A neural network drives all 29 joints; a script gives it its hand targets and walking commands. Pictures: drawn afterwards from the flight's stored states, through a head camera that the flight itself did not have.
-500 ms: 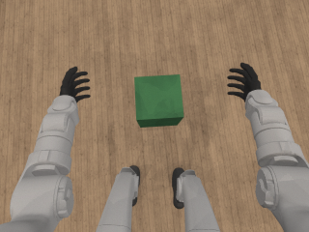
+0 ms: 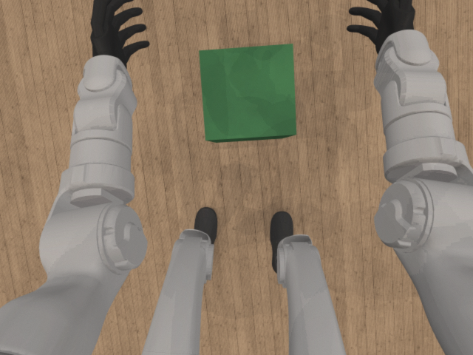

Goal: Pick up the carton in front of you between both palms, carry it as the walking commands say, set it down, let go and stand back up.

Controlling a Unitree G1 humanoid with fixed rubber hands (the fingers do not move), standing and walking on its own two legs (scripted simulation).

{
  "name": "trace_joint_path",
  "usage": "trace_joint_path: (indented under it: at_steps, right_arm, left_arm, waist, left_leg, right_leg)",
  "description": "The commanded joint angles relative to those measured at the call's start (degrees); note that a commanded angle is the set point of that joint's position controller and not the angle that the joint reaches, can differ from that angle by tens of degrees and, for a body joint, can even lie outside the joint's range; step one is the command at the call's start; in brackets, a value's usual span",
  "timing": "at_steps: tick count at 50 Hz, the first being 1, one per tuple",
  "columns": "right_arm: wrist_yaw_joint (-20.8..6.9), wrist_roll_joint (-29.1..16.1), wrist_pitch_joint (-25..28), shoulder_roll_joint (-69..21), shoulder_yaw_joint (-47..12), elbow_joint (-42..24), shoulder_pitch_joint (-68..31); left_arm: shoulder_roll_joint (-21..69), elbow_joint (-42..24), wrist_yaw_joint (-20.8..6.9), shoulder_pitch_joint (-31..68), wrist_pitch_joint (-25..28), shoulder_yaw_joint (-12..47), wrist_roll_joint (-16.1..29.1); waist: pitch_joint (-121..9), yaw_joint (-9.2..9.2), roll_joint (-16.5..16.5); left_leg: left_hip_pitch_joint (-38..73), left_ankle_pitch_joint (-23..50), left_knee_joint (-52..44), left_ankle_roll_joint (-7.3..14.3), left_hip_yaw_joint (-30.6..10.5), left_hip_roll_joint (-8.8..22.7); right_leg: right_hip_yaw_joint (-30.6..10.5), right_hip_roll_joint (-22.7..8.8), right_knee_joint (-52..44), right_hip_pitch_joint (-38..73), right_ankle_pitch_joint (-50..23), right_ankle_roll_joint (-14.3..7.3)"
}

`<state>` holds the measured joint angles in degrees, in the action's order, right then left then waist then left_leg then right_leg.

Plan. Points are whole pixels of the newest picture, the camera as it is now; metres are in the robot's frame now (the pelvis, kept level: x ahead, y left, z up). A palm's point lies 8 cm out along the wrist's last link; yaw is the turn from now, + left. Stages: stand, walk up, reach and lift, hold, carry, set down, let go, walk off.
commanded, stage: reach and lift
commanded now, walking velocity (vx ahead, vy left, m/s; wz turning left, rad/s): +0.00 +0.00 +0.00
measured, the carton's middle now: (247, 102) +0.52 +0.01 -0.52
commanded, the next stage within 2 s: none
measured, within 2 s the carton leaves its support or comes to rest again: leaves its support in 1.64 s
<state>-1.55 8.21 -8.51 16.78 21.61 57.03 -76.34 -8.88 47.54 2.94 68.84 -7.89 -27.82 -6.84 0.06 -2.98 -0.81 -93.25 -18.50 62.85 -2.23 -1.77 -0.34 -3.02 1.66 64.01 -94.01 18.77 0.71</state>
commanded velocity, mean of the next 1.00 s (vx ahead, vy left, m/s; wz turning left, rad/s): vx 0.00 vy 0.00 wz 0.00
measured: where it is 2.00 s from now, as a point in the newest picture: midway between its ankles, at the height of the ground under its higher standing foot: (242, 251)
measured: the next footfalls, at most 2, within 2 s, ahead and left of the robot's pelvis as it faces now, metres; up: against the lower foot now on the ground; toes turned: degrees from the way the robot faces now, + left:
none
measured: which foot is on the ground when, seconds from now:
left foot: down 0.00-1.00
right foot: down 0.00-1.00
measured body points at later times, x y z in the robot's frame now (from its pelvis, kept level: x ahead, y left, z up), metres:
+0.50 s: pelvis -0.05 +0.00 -0.22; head +0.33 +0.00 +0.03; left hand +0.51 +0.21 -0.38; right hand +0.55 -0.17 -0.38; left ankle +0.05 +0.14 -0.61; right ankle +0.05 -0.12 -0.61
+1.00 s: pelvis -0.05 +0.00 -0.28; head +0.34 +0.00 -0.06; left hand +0.52 +0.20 -0.46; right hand +0.56 -0.16 -0.46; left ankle +0.05 +0.13 -0.61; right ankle +0.05 -0.12 -0.61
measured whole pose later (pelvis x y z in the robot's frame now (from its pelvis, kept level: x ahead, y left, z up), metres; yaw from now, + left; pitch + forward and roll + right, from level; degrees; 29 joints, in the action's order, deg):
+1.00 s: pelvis -0.05 +0.00 -0.28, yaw +2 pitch +37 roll +2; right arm 3.8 -11.9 -4.8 26.4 0.1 70.9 -95.3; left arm -18.2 65.6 7.8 89.9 -4.2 -10.2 10.9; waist 25.0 -2.2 0.8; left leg -128.2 -35.2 126.7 -3.9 -1.7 -2.2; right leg -3.1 2.2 128.9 -128.7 36.8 1.6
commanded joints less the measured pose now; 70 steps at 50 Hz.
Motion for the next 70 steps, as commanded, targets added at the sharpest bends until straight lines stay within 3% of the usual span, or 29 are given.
trace_joint_path:
  at_steps: [1, 4, 7, 12, 17, 18, 20, 21, 23, 29, 35, 45, 49, 56, 61, 64, 67, 70]
  right_arm:
    - [0.63, 1.25, 2.77, 2.79, 1.56, -5.07, -8.27]
    - [1.55, 0.52, 3.81, 2.77, 0.85, -4.56, -6.87]
    - [2.81, -1.71, 4.47, 4.11, -1.44, -4.23, -7.35]
    - [4.95, -8.1, 4.52, 8.98, -7.75, -5.77, -11.55]
    - [5.95, -13.94, 2.96, 12.73, -13.04, -7.18, -18.99]
    - [6.18, -15.18, 2.61, 13.43, -14.43, -6.7, -21.04]
    - [6.4, -16.03, 1.81, 14.26, -14.76, -5.62, -24.77]
    - [6.29, -16.34, 1.25, 13.52, -15.38, -4.42, -25.23]
    - [6.39, -17.06, 1.1, 14.6, -15.88, -2.74, -26.7]
    - [5.84, -16.87, 1.62, 15.84, -16.05, 5.63, -31.63]
    - [5.26, -18.03, 3.67, 17.49, -16.95, 6.83, -36.52]
    - [5.43, -21.18, 4.82, 16.28, -21.89, 6.97, -36.36]
    - [5.37, -19.81, 4.62, 15.07, -20.69, 9.76, -32.61]
    - [5.68, -18.94, 4.62, 14.34, -19.99, 7.84, -35.39]
    - [4.78, -20.14, 3.99, 7.66, -22.67, 7.34, -39.51]
    - [3.42, -17.31, 3.08, 1.46, -21.18, 7.4, -40.18]
    - [-4.48, -15.88, 0.84, -29.71, -25.34, 6.6, -46.54]
    - [-10.12, -13.82, -1.52, -44.0, -23.08, 3.79, -42.83]
  left_arm:
    - [-4.09, -3.89, -0.04, 5.79, 3.1, -0.96, -0.97]
    - [-4.27, -2.71, 0.43, 5.94, 4.34, -0.68, -0.63]
    - [-5.27, -1.94, 1.13, 7.39, 4.81, 0.96, 1.17]
    - [-9.12, -2.29, 2.82, 11.11, 4.4, 7.13, 7.51]
    - [-13.32, -3.37, 4.43, 18.15, 2.77, 11.93, 12.98]
    - [-14.74, -2.41, 4.7, 20.48, 2.4, 11.86, 13.64]
    - [-14.14, -2.42, 5.16, 20.58, 1.62, 13.24, 15.54]
    - [-15.85, -0.5, 5.18, 23.68, 1.35, 14.48, 15.64]
    - [-16.1, 0.52, 5.31, 26.66, 0.95, 14.4, 16.28]
    - [-16.52, 9.08, 4.64, 32.58, 1.5, 14.46, 15.36]
    - [-18.26, 12.03, 4.23, 37.94, 3.3, 15.15, 15.46]
    - [-16.57, 11.64, 5.16, 36.28, 4.64, 17.68, 18.33]
    - [-15.27, 13.27, 4.79, 33.51, 4.61, 17.04, 17.6]
    - [-15.13, 11.92, 4.62, 35.62, 4.61, 15.76, 16.29]
    - [-9.38, 11.66, 3.88, 39.69, 4.02, 18.37, 16.92]
    - [-3.81, 11.43, 2.95, 40.49, 3.13, 15.82, 13.14]
    - [26.33, 9.62, -4.92, 50.14, 0.44, 21.64, 11.92]
    - [40.01, 6.12, -10.97, 50.79, -2.48, 22.95, 10.0]
  waist:
    - [-58.86, -0.68, -4.02]
    - [-56.53, -0.53, -2.7]
    - [-58.38, -0.07, -2.07]
    - [-67.93, -0.08, -2.28]
    - [-73.4, -0.28, -3.36]
    - [-72.12, -1.02, -4.04]
    - [-69.98, -1.17, -4.65]
    - [-68.45, -0.05, -5.41]
    - [-66.24, -0.23, -3.88]
    - [-52.01, -0.04, -2.12]
    - [-47.67, 0.32, -1.48]
    - [-53.68, -0.48, -2.73]
    - [-49.06, 0.08, -2.13]
    - [-46.59, -0.18, -2.03]
    - [-43.83, -0.55, -2.52]
    - [-41.15, -1.06, -2.31]
    - [-36.65, -0.54, -2.38]
    - [-32.71, 0.5, -1.11]
  left_leg:
    - [17.22, 29.81, 4.67, -1.57, 4.38, -3.61]
    - [12.98, 25.92, 10.68, -1.89, 4.49, -3.63]
    - [11.02, 27.06, 17.54, -2.23, 4.23, -3.7]
    - [11.93, 27.3, 28.77, -2.51, 4.96, -3.69]
    - [10.95, 20.83, 36.67, -2.18, 6.17, -3.51]
    - [11.48, 16.27, 37.78, -1.68, 6.71, -3.13]
    - [-1.13, 7.61, 38.43, -2.35, 7.71, -3.18]
    - [0.81, 6.95, 39.34, -1.86, 7.25, -2.6]
    - [4.7, 8.39, 42.44, -1.64, 7.13, -2.31]
    - [-0.7, 0.62, 47.26, -1.65, 6.42, -1.17]
    - [-0.4, 2.58, 52.05, -1.27, 5.46, -1.04]
    - [4.47, 14.67, 56.78, -0.86, 5.64, -2.18]
    - [1.28, 12.47, 56.66, -1.01, 5.84, -2.32]
    - [-0.86, 8.32, 55.81, -0.98, 5.88, -2.45]
    - [-1.16, 4.63, 54.99, -0.96, 6.17, -3.0]
    - [0.34, 3.02, 54.86, -0.88, 6.48, -3.71]
    - [-1.88, 1.26, 55.48, -0.13, 6.7, -5.27]
    - [-4.3, 0.13, 56.16, 0.59, 7.35, -5.96]
  right_leg:
    - [1.73, 2.05, 6.25, 33.29, -37.84, 1.48]
    - [2.49, 2.34, 11.02, 21.39, -29.29, 1.98]
    - [2.6, 2.53, 17.01, 14.81, -27.42, 2.36]
    - [4.08, 2.63, 27.53, 11.79, -25.11, 2.77]
    - [5.49, 2.46, 35.89, 11.93, -18.63, 2.73]
    - [5.69, 2.22, 35.64, 8.65, -11.51, 2.58]
    - [4.53, 1.58, 39.94, 17.6, -13.41, 1.86]
    - [5.48, 1.53, 40.15, 14.69, -10.63, 2.33]
    - [5.73, 1.37, 41.75, 9.36, -7.21, 2.16]
    - [5.17, 0.09, 45.8, -0.1, 1.76, 1.63]
    - [4.59, -0.5, 50.34, -3.51, 0.6, 1.6]
    - [4.38, 0.27, 55.67, 3.62, -11.78, 1.53]
    - [4.13, 0.41, 55.15, 0.45, -10.08, 1.54]
    - [3.99, 0.61, 53.82, -1.16, -5.61, 1.34]
    - [4.15, 1.31, 53.02, 0.56, -2.45, 0.9]
    - [4.51, 2.03, 52.77, 0.8, -1.04, 1.16]
    - [4.68, 3.92, 53.47, -1.36, -0.41, 0.33]
    - [6.02, 4.71, 54.11, -6.46, 1.32, -0.46]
